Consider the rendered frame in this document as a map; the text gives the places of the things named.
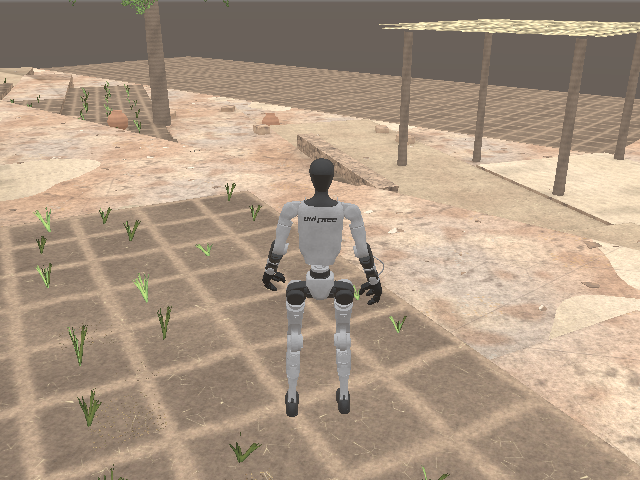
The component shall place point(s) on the right robot shin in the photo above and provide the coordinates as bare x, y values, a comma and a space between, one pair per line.
343, 361

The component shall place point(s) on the right robot hand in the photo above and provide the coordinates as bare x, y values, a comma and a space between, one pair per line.
374, 289

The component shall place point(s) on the robot right forearm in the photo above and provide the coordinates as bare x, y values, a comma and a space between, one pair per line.
369, 267

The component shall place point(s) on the robot left forearm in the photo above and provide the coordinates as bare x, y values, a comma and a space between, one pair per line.
272, 261

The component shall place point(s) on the robot right upper arm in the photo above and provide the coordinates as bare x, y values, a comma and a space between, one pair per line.
353, 213

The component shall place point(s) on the left robot hand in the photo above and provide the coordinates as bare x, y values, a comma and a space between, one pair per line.
277, 277

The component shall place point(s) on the robot left upper arm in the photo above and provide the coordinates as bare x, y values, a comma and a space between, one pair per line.
289, 211

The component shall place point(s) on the humanoid robot torso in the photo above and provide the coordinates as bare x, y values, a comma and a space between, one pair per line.
320, 237

